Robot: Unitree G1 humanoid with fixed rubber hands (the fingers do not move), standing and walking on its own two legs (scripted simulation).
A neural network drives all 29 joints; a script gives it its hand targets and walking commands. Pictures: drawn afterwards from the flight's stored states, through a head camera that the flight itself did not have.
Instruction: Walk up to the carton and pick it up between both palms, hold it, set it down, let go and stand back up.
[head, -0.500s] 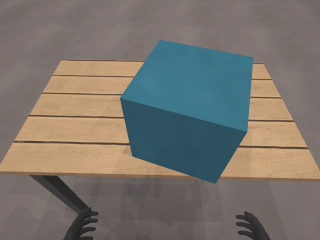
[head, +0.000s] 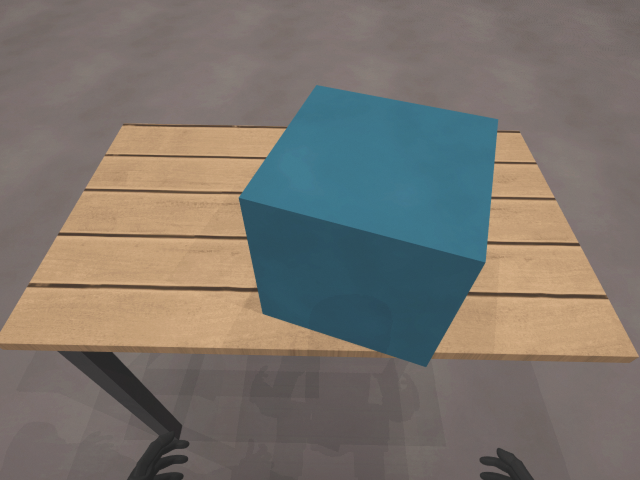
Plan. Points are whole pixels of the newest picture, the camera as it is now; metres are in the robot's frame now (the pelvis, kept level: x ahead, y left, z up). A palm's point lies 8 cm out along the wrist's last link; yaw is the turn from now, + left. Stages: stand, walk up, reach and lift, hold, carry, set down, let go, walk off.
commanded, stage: stand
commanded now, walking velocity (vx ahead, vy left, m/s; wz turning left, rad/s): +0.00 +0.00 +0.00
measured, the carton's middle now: (370, 224) +0.43 -0.05 +0.07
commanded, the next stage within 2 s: walk up in 1.52 s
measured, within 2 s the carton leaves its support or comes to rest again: neither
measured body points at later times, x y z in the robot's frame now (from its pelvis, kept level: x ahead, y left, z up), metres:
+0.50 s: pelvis -0.01 +0.00 +0.00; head +0.00 +0.00 +0.45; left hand +0.09 +0.24 -0.12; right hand +0.09 -0.25 -0.11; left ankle +0.00 +0.12 -0.73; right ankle +0.01 -0.12 -0.73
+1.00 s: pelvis -0.01 +0.00 +0.01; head +0.00 +0.01 +0.46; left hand +0.08 +0.25 -0.12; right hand +0.08 -0.25 -0.11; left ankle +0.00 +0.12 -0.73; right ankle +0.01 -0.12 -0.73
